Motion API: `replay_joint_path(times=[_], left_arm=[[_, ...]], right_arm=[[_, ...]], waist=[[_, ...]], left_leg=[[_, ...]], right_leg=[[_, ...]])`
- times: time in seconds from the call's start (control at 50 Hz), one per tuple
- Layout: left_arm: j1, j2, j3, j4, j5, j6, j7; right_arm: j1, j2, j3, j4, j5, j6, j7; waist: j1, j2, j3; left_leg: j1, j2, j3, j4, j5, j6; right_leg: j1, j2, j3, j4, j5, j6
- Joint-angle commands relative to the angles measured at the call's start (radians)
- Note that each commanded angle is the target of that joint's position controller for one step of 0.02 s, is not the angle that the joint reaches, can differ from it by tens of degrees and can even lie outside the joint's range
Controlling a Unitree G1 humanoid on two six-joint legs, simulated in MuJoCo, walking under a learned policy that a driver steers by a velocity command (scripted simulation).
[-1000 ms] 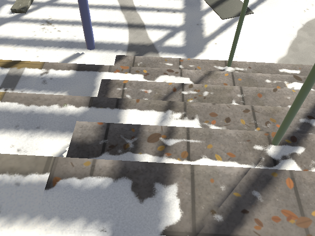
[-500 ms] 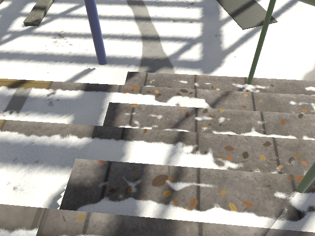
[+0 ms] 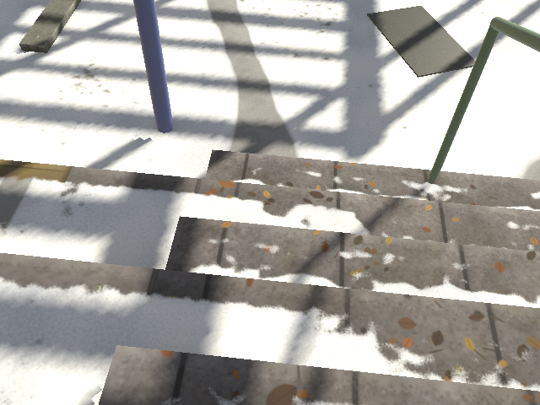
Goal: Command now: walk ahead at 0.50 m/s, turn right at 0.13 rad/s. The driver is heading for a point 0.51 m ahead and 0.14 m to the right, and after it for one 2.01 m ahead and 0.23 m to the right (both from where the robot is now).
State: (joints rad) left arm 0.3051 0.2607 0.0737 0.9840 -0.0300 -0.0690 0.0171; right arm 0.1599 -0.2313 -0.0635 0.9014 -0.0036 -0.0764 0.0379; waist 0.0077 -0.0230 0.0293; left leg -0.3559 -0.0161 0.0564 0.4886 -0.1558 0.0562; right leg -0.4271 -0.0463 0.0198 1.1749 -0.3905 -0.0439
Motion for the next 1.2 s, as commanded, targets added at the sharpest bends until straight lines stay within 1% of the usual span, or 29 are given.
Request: replay_joint_path(times=[0.02,0.16,0.24,0.32,0.4,0.48,0.52,0.56,0.58,0.6,0.62,0.64,0.66,0.68,0.7,0.72,0.76,0.8,0.86,0.9,0.96,1.02,1.04,1.06,1.08,1.1,1.12,1.16,1.2], left_arm=[[0.059,0.055,0.024,-0.035,0.0,0.015,0.017],[-0.017,0.043,0.03,-0.071,0.021,0.029,-0.012],[-0.111,0.069,0.046,-0.104,-0.003,0.041,-0.029],[-0.26,0.048,0.044,-0.175,-0.002,0.019,-0.057],[-0.323,-0.011,0.018,-0.208,0.023,0.025,-0.099],[-0.349,-0.005,0.009,-0.219,-0.002,0.042,-0.113],[-0.261,0.032,0.02,-0.181,0.009,0.042,-0.098],[0.087,0.145,0.072,-0.064,0.023,0.023,-0.079],[0.149,0.234,0.082,-0.025,0.049,0.009,-0.069],[0.156,0.308,0.065,-0.063,0.078,-0.005,-0.068],[0.201,0.262,0.058,-0.085,0.038,0.019,-0.065],[0.236,0.252,0.056,-0.051,0.021,0.053,-0.052],[0.184,0.216,0.037,-0.038,0.009,0.072,-0.038],[0.028,0.147,0.008,-0.118,0.027,0.06,-0.034],[-0.085,0.102,-0.016,-0.137,0.039,0.045,-0.044],[-0.133,0.087,-0.022,-0.145,0.054,0.025,-0.054],[-0.168,0.084,-0.022,-0.116,0.076,0.005,-0.045],[-0.183,0.066,-0.026,-0.095,0.075,0.014,-0.013],[-0.246,0.089,-0.017,-0.117,0.067,0.02,-0.008],[-0.211,0.082,-0.011,-0.123,0.032,0.043,0.008],[-0.128,0.105,0.016,-0.139,0.03,0.071,0.031],[-0.18,0.13,0.036,-0.161,0.019,0.097,0.043],[-0.227,0.114,0.033,-0.176,0.01,0.098,0.043],[-0.196,0.084,0.033,-0.186,-0.003,0.098,0.047],[-0.238,0.051,0.02,-0.246,0.042,0.088,0.039],[-0.265,0.053,0.022,-0.248,0.037,0.078,0.029],[-0.303,0.064,0.023,-0.277,0.016,0.087,0.035],[-0.335,0.098,0.037,-0.27,0.025,0.117,0.067],[-0.296,0.083,0.034,-0.29,0.036,0.136,0.058]], right_arm=[[0.0,-0.083,-0.019,-0.038,-0.015,-0.019,-0.003],[0.103,-0.153,-0.047,0.033,-0.036,-0.029,-0.048],[0.229,-0.081,-0.035,0.093,0.0,-0.027,-0.055],[0.323,-0.102,-0.044,0.108,-0.013,-0.025,-0.072],[0.233,-0.087,-0.033,0.054,-0.004,-0.017,-0.1],[0.267,-0.128,-0.043,0.056,0.015,0.001,-0.096],[0.3,-0.128,-0.037,0.063,0.022,0.015,-0.094],[0.242,-0.15,-0.033,0.066,0.031,0.016,-0.083],[0.291,-0.085,-0.026,0.075,0.031,0.003,-0.083],[0.434,-0.03,0.008,0.022,0.014,-0.028,-0.068],[0.328,-0.138,-0.003,-0.047,0.042,-0.053,-0.058],[0.232,-0.124,0.009,-0.103,0.067,-0.05,-0.058],[0.211,-0.092,0.021,-0.084,0.078,-0.029,-0.068],[0.206,-0.118,0.017,-0.046,0.073,-0.005,-0.076],[0.236,-0.114,0.013,-0.023,0.049,0.03,-0.087],[0.248,-0.127,0.0,-0.01,0.036,0.051,-0.097],[0.209,-0.087,-0.006,-0.046,0.015,0.056,-0.117],[0.186,-0.037,0.004,-0.052,-0.005,0.049,-0.107],[0.292,-0.089,-0.015,-0.02,0.001,0.072,-0.064],[0.167,-0.097,-0.017,-0.091,-0.008,0.091,-0.067],[0.019,-0.103,-0.024,-0.178,-0.006,0.109,-0.06],[0.09,-0.06,-0.016,-0.183,0.015,0.106,-0.059],[0.178,-0.077,-0.028,-0.153,0.009,0.101,-0.056],[0.19,-0.162,-0.056,-0.173,0.011,0.083,-0.046],[0.216,-0.294,-0.082,-0.189,-0.009,0.054,-0.041],[0.241,-0.227,-0.048,-0.203,-0.016,0.036,-0.016],[0.202,-0.237,-0.056,-0.225,-0.03,0.03,-0.005],[0.116,-0.196,-0.043,-0.258,0.032,0.056,-0.028],[0.065,-0.171,-0.034,-0.295,0.045,0.089,-0.054]], waist=[[0.01,0.123,-0.053],[0.004,0.065,-0.066],[-0.04,0.058,0.027],[-0.091,0.088,0.093],[-0.095,0.041,0.107],[-0.137,0.062,0.147],[-0.103,0.066,0.093],[0.089,0.071,-0.101],[0.094,-0.167,-0.138],[0.033,-0.323,-0.406],[0.129,-0.255,-0.606],[0.113,-0.149,-0.612],[0.063,-0.012,-0.553],[0.028,0.133,-0.388],[-0.025,0.169,-0.292],[-0.046,0.168,-0.211],[-0.076,0.007,-0.07],[-0.091,-0.09,-0.132],[-0.128,-0.066,-0.231],[-0.06,-0.061,-0.132],[0.024,-0.066,-0.04],[-0.012,-0.142,-0.063],[-0.063,-0.103,-0.079],[-0.053,0.071,-0.051],[-0.041,0.415,-0.077],[-0.052,0.246,-0.184],[-0.043,0.167,-0.213],[-0.024,0.012,-0.115],[0.017,0.075,-0.135]], left_leg=[[0.12,0.259,-0.261,-0.311,0.004,0.15],[0.2,0.261,-0.047,-0.297,0.276,0.148],[0.411,0.333,-0.088,-0.214,0.211,0.144],[0.576,0.365,-0.082,-0.143,0.168,0.097],[0.188,0.262,0.151,-0.069,-0.038,0.026],[0.267,0.3,0.163,0.115,-0.031,-0.018],[0.373,0.308,0.151,0.346,0.176,-0.034],[0.198,0.254,0.167,0.817,0.322,-0.074],[-0.129,0.098,0.155,1.275,-0.526,-0.145],[-0.478,0.062,-0.069,1.622,-0.854,-0.183],[-0.511,0.07,-0.192,1.578,-0.778,-0.206],[-0.578,0.088,-0.187,1.457,-0.734,-0.192],[-0.576,0.145,-0.163,1.429,-0.666,-0.188],[-0.518,0.181,-0.173,1.314,-0.508,-0.165],[-0.387,0.196,-0.176,1.272,-0.502,-0.155],[-0.278,0.195,-0.209,1.09,-0.368,-0.122],[-0.135,0.152,-0.177,0.69,-0.157,-0.116],[0.014,0.114,-0.123,0.436,0.027,-0.117],[0.062,0.071,-0.086,0.592,0.15,-0.12],[-0.127,0.083,-0.108,0.639,-0.043,-0.092],[-0.341,0.097,-0.145,0.697,-0.228,-0.082],[-0.123,0.046,0.013,0.428,-0.221,-0.073],[0.031,-0.003,0.069,0.313,-0.079,-0.053],[0.112,0.026,-0.136,0.083,0.274,0.024],[0.271,0.271,-0.643,0.034,0.934,0.19],[0.357,0.337,-0.696,0.054,1.183,0.264],[0.351,0.331,-0.698,0.04,1.008,0.293],[0.278,0.281,-0.589,0.064,0.724,0.224],[0.228,0.21,-0.513,0.064,0.604,0.169]], right_leg=[[-0.126,-0.097,0.07,-0.063,0.09,-0.007],[-0.169,-0.076,0.081,-0.239,0.475,0.003],[-0.468,-0.085,0.2,-0.198,0.424,-0.021],[-0.687,-0.064,0.195,-0.281,0.414,-0.032],[-0.244,-0.029,0.013,-0.558,0.844,-0.019],[-0.187,-0.016,-0.012,-0.707,0.833,-0.008],[-0.107,-0.006,-0.048,-0.793,0.786,-0.018],[0.413,0.049,-0.118,-0.826,0.926,-0.057],[0.71,-0.05,0.011,-0.736,1.267,-0.141],[1.139,-0.261,0.283,-0.339,1.783,-0.328],[1.189,-0.326,0.388,-0.394,1.716,-0.444],[1.118,-0.357,0.496,-0.577,1.19,-0.45],[0.947,-0.385,0.558,-0.662,0.88,-0.411],[0.657,-0.396,0.553,-0.693,0.805,-0.38],[0.387,-0.396,0.496,-0.691,0.854,-0.359],[0.151,-0.343,0.38,-0.693,0.807,-0.314],[-0.064,-0.186,0.144,-0.761,0.906,-0.236],[-0.026,-0.117,0.011,-0.743,1.068,-0.183],[0.07,-0.202,-0.023,-0.669,1.127,-0.205],[0.149,-0.266,0.034,-0.644,0.969,-0.215],[0.234,-0.374,0.139,-0.585,0.799,-0.236],[0.124,-0.28,0.002,-0.541,0.642,-0.149],[0.04,-0.241,-0.062,-0.44,0.612,-0.111],[-0.043,-0.141,-0.128,-0.182,0.511,-0.023],[-0.336,0.06,-0.102,0.198,-0.237,0.082],[-0.4,0.08,0.098,0.282,-0.345,0.079],[-0.427,0.099,0.123,0.325,-0.295,0.074],[-0.469,0.056,0.135,0.304,-0.139,0.072],[-0.41,0.045,0.132,0.227,-0.054,0.081]])
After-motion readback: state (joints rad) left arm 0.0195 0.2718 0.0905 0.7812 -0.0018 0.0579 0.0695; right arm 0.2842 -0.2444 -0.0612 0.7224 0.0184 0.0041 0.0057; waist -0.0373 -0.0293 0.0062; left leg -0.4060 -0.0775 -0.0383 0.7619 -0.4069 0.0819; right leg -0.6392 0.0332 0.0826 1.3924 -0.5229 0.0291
